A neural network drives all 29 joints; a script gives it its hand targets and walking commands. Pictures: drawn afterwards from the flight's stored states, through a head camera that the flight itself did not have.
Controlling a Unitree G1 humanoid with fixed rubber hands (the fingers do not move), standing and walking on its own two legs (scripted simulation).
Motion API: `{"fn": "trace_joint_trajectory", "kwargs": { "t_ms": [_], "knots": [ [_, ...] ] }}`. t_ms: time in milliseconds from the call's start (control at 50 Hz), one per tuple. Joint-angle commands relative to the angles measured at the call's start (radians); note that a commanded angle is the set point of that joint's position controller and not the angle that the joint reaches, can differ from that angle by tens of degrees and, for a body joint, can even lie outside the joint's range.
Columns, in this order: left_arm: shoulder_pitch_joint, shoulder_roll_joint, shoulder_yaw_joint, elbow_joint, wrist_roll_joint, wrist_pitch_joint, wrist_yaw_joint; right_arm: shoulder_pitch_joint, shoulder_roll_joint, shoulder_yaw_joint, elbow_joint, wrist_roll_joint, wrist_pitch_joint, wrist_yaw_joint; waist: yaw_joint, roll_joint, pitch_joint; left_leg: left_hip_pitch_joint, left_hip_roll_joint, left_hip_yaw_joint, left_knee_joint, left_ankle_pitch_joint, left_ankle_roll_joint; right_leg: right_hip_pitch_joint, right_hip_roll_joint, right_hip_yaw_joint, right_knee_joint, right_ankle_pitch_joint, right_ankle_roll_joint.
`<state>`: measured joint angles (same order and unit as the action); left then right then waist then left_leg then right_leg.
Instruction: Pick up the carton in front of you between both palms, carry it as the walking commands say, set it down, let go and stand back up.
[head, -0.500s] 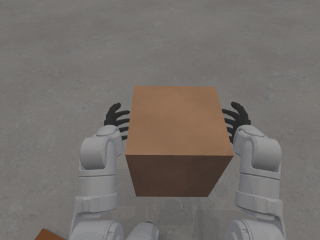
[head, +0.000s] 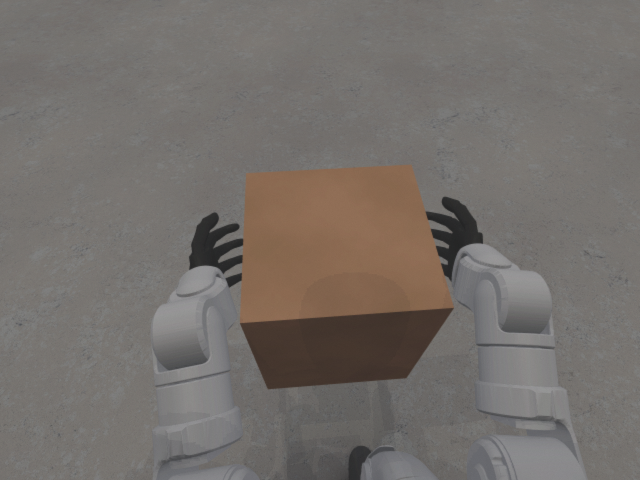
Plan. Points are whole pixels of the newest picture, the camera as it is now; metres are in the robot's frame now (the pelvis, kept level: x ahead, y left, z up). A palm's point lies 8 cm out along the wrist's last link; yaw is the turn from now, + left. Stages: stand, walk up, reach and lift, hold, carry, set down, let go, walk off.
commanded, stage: carry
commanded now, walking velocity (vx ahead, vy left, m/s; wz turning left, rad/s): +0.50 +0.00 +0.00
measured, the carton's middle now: (334, 285) +0.36 -0.03 +0.01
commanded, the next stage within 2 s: none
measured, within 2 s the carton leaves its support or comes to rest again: neither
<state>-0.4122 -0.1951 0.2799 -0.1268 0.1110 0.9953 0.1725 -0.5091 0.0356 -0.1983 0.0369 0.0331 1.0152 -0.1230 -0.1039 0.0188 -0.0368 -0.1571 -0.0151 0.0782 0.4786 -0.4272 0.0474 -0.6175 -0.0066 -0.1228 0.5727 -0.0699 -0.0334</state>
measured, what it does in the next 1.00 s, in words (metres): walks ahead: right foot, then left foot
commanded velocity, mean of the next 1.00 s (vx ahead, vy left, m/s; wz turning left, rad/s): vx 0.50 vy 0.00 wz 0.00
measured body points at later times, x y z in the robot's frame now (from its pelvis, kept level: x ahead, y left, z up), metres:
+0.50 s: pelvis +0.34 +0.00 -0.01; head +0.31 +0.01 +0.44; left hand +0.66 +0.15 +0.11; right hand +0.65 -0.15 +0.11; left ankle +0.46 +0.08 -0.73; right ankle +0.15 -0.08 -0.73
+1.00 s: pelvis +0.66 -0.02 -0.01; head +0.60 -0.02 +0.44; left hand +0.91 +0.13 +0.12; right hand +0.91 -0.17 +0.11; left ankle +0.47 +0.08 -0.72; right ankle +0.74 -0.11 -0.73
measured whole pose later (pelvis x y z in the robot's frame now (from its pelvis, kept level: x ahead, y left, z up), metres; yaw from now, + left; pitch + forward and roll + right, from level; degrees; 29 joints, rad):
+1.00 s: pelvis +0.66 -0.02 -0.01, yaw -1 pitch +3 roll -2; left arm -0.06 -0.13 0.05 -0.48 0.06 1.21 0.14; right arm -0.07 0.12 -0.07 -0.49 -0.08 1.27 -0.10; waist 0.00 0.06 -0.23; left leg 0.03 0.08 0.13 0.49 -0.52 -0.01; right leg -0.44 -0.02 -0.24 0.53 -0.14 -0.06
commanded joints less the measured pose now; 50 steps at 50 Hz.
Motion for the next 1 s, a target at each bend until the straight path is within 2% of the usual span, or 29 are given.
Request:
{"fn": "trace_joint_trajectory", "kwargs": {
  "t_ms": [0, 20, 40, 80, 120, 140, 180, 240, 300, 360, 400, 420, 440, 460, 480, 500, 520, 540, 580, 640, 700, 800, 840, 880, 900, 920, 940, 960, 980],
  "knots": [
    [-0.39, -0.721, -0.712, 0.066, -0.236, 0.046, -0.081, -0.457, 0.856, 0.683, -0.155, 0.218, 0.036, 0.122, 0.155, -0.353, -0.638, -0.547, -0.04, -0.078, 0.771, -0.136, -0.06, 1.067, -0.387, 0.604, -0.092, 0.491, -0.292],
    [-0.438, -0.748, -0.748, 0.013, -0.267, 0.05, -0.088, -0.477, 0.857, 0.679, -0.188, 0.203, 0.042, 0.111, 0.168, -0.281, -0.621, -0.663, -0.012, -0.103, 0.841, -0.132, -0.037, 1.1, -0.365, 0.595, -0.095, 0.439, -0.305],
    [-0.499, -0.767, -0.765, -0.021, -0.301, 0.054, -0.098, -0.517, 0.85, 0.665, -0.221, 0.194, 0.046, 0.098, 0.166, -0.169, -0.569, -0.699, 0.029, -0.116, 0.815, -0.075, -0.025, 1.046, -0.352, 0.548, -0.106, 0.392, -0.268],
    [-0.576, -0.797, -0.805, -0.075, -0.366, 0.062, -0.112, -0.48, 0.827, 0.625, -0.235, 0.154, 0.055, 0.081, 0.158, -0.066, -0.469, -0.611, 0.074, -0.11, 0.662, 0.001, -0.045, 0.869, -0.293, 0.433, -0.166, 0.318, -0.203],
    [-0.678, -0.823, -0.85, -0.183, -0.434, 0.057, -0.127, -0.447, 0.848, 0.585, -0.226, 0.115, 0.049, 0.074, 0.151, -0.079, -0.41, -0.574, 0.055, -0.045, 0.515, 0.042, -0.059, 0.764, -0.264, 0.331, -0.215, 0.316, -0.176],
    [-0.663, -0.828, -0.85, -0.171, -0.449, 0.062, -0.132, -0.505, 0.835, 0.607, -0.297, 0.122, 0.047, 0.07, 0.157, -0.144, -0.409, -0.549, 0.048, -0.027, 0.456, 0.045, -0.049, 0.75, -0.256, 0.311, -0.216, 0.325, -0.167],
    [-0.674, -0.773, -0.844, -0.16, -0.453, 0.074, -0.129, -0.446, 0.801, 0.567, -0.227, 0.087, 0.065, 0.057, 0.167, -0.124, -0.372, -0.52, 0.048, -0.001, 0.386, 0.135, -0.037, 0.714, -0.239, 0.27, -0.252, 0.307, -0.16],
    [-0.627, -0.729, -0.829, -0.095, -0.46, 0.091, -0.121, -0.422, 0.737, 0.557, -0.21, 0.058, 0.085, 0.039, 0.18, -0.16, -0.337, -0.499, 0.019, 0.044, 0.238, 0.225, -0.041, 0.73, -0.204, 0.195, -0.228, 0.376, -0.123],
    [-0.583, -0.697, -0.784, -0.065, -0.432, 0.104, -0.116, -0.414, 0.704, 0.564, -0.237, 0.056, 0.105, 0.041, 0.173, -0.208, -0.297, -0.404, 0.024, 0.087, 0.112, 0.347, -0.025, 0.678, -0.198, 0.111, -0.249, 0.318, -0.11],
    [-0.439, -0.737, -0.752, 0.006, -0.4, 0.136, -0.124, -0.373, 0.723, 0.598, -0.266, 0.082, 0.132, 0.061, 0.145, -0.196, -0.268, -0.298, 0.01, 0.105, 0.028, 0.421, -0.016, 0.659, -0.192, 0.082, -0.224, 0.451, -0.085],
    [-0.376, -0.767, -0.728, 0.001, -0.361, 0.159, -0.13, -0.331, 0.773, 0.639, -0.275, 0.123, 0.152, 0.087, 0.102, -0.151, -0.335, -0.08, -0.027, 0.126, -0.078, 0.4, 0.009, 0.639, -0.159, 0.014, -0.018, 0.562, -0.038],
    [-0.363, -0.766, -0.724, -0.011, -0.35, 0.17, -0.131, -0.308, 0.803, 0.643, -0.259, 0.137, 0.161, 0.101, 0.084, -0.134, -0.37, 0.115, 0.03, 0.09, -0.062, 0.392, 0.04, 0.494, -0.143, -0.018, 0.12, 0.433, -0.008],
    [-0.324, -0.78, -0.729, -0.002, -0.336, 0.183, -0.134, -0.295, 0.798, 0.654, -0.276, 0.147, 0.165, 0.111, 0.062, 0.07, -0.434, 0.341, 0.253, -0.246, -0.075, 0.421, 0.108, 0.236, -0.063, -0.029, 0.394, 0.124, 0.041],
    [-0.321, -0.807, -0.744, -0.046, -0.346, 0.188, -0.14, -0.267, 0.833, 0.658, -0.272, 0.175, 0.163, 0.123, 0.078, 0.294, -0.483, 0.485, 0.413, -0.564, -0.127, 0.607, 0.23, -0.007, 0.076, 0.016, 0.648, -0.395, 0.061],
    [-0.296, -0.857, -0.77, -0.05, -0.334, 0.196, -0.145, -0.275, 0.879, 0.68, -0.321, 0.203, 0.161, 0.138, 0.078, 0.249, -0.47, 0.483, 0.406, -0.547, -0.136, 0.632, 0.232, -0.099, 0.036, 0.113, 0.718, -0.431, 0.036],
    [-0.266, -0.884, -0.763, -0.055, -0.305, 0.2, -0.149, -0.245, 0.94, 0.693, -0.286, 0.221, 0.169, 0.154, 0.087, 0.16, -0.42, 0.417, 0.404, -0.507, -0.156, 0.626, 0.192, -0.14, -0.009, 0.136, 0.715, -0.389, 0.027],
    [-0.305, -0.934, -0.784, -0.165, -0.325, 0.18, -0.155, -0.316, 1.01, 0.754, -0.391, 0.277, 0.153, 0.175, 0.094, 0.062, -0.411, 0.412, 0.364, -0.411, -0.153, 0.61, 0.139, -0.107, -0.05, 0.133, 0.601, -0.357, 0.02],
    [-0.27, -0.961, -0.789, -0.163, -0.314, 0.175, -0.162, -0.284, 1.052, 0.766, -0.401, 0.276, 0.143, 0.188, 0.09, 0.036, -0.366, 0.322, 0.349, -0.361, -0.199, 0.619, 0.12, -0.055, -0.065, 0.118, 0.496, -0.343, 0.039],
    [-0.183, -0.994, -0.813, -0.172, -0.293, 0.142, -0.174, -0.254, 1.09, 0.796, -0.451, 0.293, 0.135, 0.212, 0.087, 0.043, -0.353, 0.224, 0.311, -0.265, -0.257, 0.496, 0.086, 0.021, -0.076, 0.114, 0.396, -0.264, 0.032],
    [-0.083, -1.014, -0.847, -0.257, -0.286, 0.11, -0.171, -0.197, 1.048, 0.838, -0.568, 0.295, 0.118, 0.227, 0.088, 0.116, -0.351, 0.226, 0.294, -0.142, -0.274, 0.49, 0.089, 0.037, -0.062, 0.041, 0.233, -0.181, 0.031],
    [-0.011, -1.021, -0.891, -0.357, -0.315, 0.114, -0.167, -0.084, 1.001, 0.828, -0.687, 0.297, 0.123, 0.227, 0.081, 0.107, -0.322, 0.227, 0.267, -0.049, -0.276, 0.518, 0.081, 0.087, -0.05, -0.011, 0.072, -0.084, 0.039],
    [0.004, -0.886, -0.894, -0.405, -0.336, 0.187, -0.168, 0.025, 0.831, 0.785, -0.689, 0.239, 0.192, 0.208, 0.082, 0.146, -0.239, 0.203, 0.255, 0.004, -0.244, 0.526, 0.052, 0.123, -0.036, -0.091, -0.045, 0.017, 0.027],
    [-0.036, -0.811, -0.883, -0.414, -0.352, 0.22, -0.17, 0.054, 0.786, 0.768, -0.626, 0.212, 0.223, 0.203, 0.079, 0.113, -0.182, 0.193, 0.251, -0.005, -0.212, 0.607, 0.05, 0.139, -0.02, -0.113, -0.064, -0.014, 0.014],
    [-0.008, -0.751, -0.86, -0.376, -0.352, 0.247, -0.166, 0.055, 0.735, 0.745, -0.59, 0.205, 0.246, 0.192, 0.099, 0.087, -0.183, 0.146, 0.216, 0.062, -0.042, 0.721, 0.013, 0.292, 0.006, -0.147, -0.139, -0.079, 0.0],
    [-0.023, -0.727, -0.849, -0.366, -0.346, 0.255, -0.167, 0.044, 0.708, 0.744, -0.587, 0.189, 0.254, 0.186, 0.105, 0.046, -0.223, 0.013, 0.193, 0.098, 0.096, 0.725, -0.018, 0.486, -0.014, -0.108, -0.107, -0.125, -0.027],
    [-0.018, -0.696, -0.839, -0.34, -0.349, 0.265, -0.163, 0.033, 0.683, 0.727, -0.582, 0.186, 0.263, 0.18, 0.119, -0.098, -0.284, -0.223, 0.104, 0.116, 0.381, 0.497, -0.062, 0.69, -0.21, 0.22, -0.152, -0.198, -0.109],
    [-0.017, -0.681, -0.828, -0.309, -0.351, 0.268, -0.162, 0.036, 0.675, 0.733, -0.554, 0.184, 0.273, 0.175, 0.13, -0.349, -0.302, -0.52, -0.017, 0.081, 0.65, 0.019, -0.07, 0.85, -0.4, 0.564, -0.273, -0.107, -0.231],
    [0.022, -0.716, -0.814, -0.284, -0.347, 0.269, -0.161, 0.01, 0.689, 0.747, -0.561, 0.205, 0.274, 0.176, 0.138, -0.3, -0.277, -0.606, 0.023, -0.01, 0.799, -0.084, -0.05, 0.816, -0.42, 0.578, -0.293, 0.064, -0.272],
    [0.017, -0.736, -0.823, -0.297, -0.35, 0.268, -0.163, -0.001, 0.715, 0.748, -0.556, 0.217, 0.266, 0.177, 0.138, -0.165, -0.275, -0.633, 0.077, -0.053, 0.828, -0.077, -0.043, 0.796, -0.402, 0.5, -0.258, 0.183, -0.241]
  ]
}}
